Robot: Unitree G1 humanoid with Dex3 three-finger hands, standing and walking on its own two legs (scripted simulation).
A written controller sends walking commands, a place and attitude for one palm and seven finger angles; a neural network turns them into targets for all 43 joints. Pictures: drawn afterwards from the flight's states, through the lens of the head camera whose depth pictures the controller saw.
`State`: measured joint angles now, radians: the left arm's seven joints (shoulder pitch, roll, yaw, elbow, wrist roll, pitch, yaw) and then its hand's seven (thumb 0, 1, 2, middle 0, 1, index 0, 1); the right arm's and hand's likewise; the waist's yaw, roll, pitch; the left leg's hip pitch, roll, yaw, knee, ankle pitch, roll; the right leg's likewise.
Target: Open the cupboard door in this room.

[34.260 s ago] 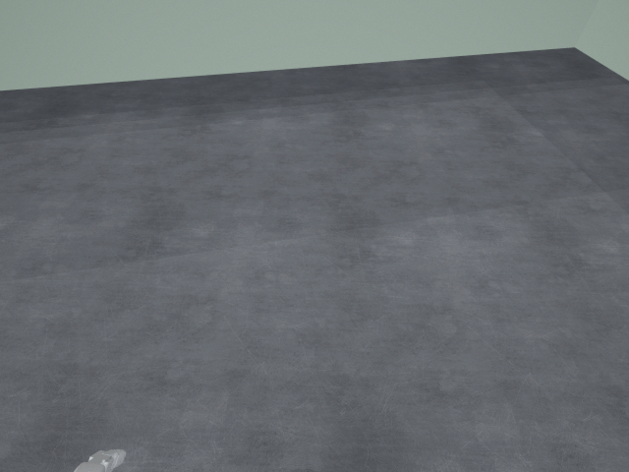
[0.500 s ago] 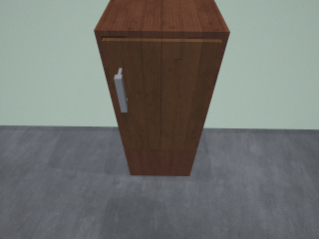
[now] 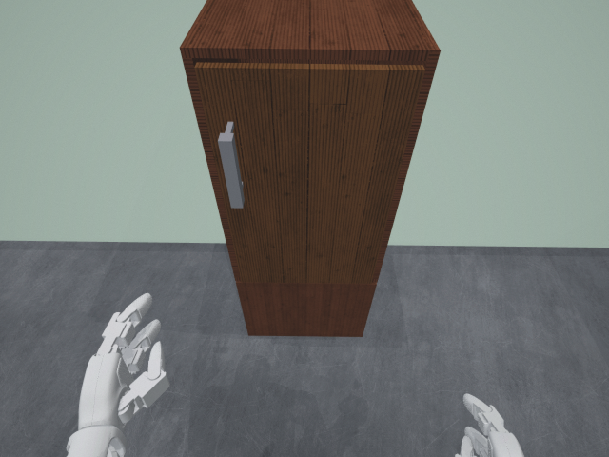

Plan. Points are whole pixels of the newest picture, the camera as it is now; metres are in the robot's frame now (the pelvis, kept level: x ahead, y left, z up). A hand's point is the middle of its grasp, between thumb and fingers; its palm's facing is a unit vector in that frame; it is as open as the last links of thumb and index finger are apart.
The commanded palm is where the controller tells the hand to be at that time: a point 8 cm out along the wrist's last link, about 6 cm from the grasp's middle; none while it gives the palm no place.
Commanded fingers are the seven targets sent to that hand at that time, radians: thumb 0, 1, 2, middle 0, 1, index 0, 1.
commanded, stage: raise the hand with hooked fingers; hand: left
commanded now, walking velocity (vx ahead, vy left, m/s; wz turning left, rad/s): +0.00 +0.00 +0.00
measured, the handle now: (234, 166) +0.59 +0.15 +0.05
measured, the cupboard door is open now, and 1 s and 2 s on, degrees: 0 0 0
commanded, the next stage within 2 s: move the hooked fingers beside the handle in 1.88 s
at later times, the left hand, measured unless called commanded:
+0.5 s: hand (153, 379) +0.22 +0.20 +0.00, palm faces -0.01 -1.00 -0.04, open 10.4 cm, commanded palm +0.19 +0.26 +0.01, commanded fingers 0.00 0.04 0.53 -0.26 -0.86 -0.26 -0.86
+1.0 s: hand (108, 340) +0.26 +0.26 +0.04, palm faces +0.04 -1.00 -0.04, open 13.3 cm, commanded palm +0.23 +0.31 +0.04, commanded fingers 0.00 -0.50 0.30 -0.30 -1.20 -0.30 -1.20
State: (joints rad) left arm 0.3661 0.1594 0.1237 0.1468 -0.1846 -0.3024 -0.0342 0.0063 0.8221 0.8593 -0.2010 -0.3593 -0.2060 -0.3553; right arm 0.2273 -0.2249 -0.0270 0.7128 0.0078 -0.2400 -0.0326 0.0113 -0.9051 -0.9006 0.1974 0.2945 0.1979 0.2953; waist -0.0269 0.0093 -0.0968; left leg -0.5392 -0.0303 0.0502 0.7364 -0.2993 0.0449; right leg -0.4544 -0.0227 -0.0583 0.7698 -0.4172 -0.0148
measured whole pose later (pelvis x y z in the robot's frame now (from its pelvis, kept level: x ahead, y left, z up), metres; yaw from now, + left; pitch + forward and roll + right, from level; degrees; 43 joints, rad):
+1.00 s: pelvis +0.00 +0.02 -0.02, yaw +0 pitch +10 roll -4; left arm 0.16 0.34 0.33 0.19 -0.34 -0.32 -0.37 -0.01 -0.32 0.37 -0.29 -1.09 -0.29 -1.09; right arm 0.24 -0.26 0.03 0.54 0.04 -0.20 -0.07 0.01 -0.90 -0.90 0.20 0.29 0.20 0.30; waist 0.00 0.02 -0.10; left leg -0.74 0.01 0.02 0.96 -0.40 0.06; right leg -0.60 0.02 -0.09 0.89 -0.47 -0.01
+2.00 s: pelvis +0.00 +0.00 -0.01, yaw +0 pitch +8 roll -2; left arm -0.06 0.41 0.42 0.43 -0.36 -0.25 -0.48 -0.02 -0.50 0.30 -0.30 -1.20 -0.30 -1.20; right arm 0.27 -0.27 0.05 0.56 0.05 -0.16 -0.08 0.01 -0.90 -0.90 0.20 0.30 0.20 0.30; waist 0.00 0.04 -0.07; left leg -0.64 0.02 0.02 0.84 -0.35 0.04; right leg -0.51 0.03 -0.08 0.79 -0.42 -0.03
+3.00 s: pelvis +0.00 +0.01 -0.02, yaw -2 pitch +15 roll -3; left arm -0.67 0.51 0.41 1.02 -0.19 -0.35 -0.36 -0.02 -0.50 0.30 -0.30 -1.20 -0.30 -1.20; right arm 0.35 -0.27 0.04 0.61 0.03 0.00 -0.05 0.01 -0.90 -0.90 0.20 0.29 0.20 0.30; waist -0.10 0.02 -0.09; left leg -0.80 0.03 0.04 0.92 -0.38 0.05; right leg -0.68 0.04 -0.06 0.87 -0.44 -0.01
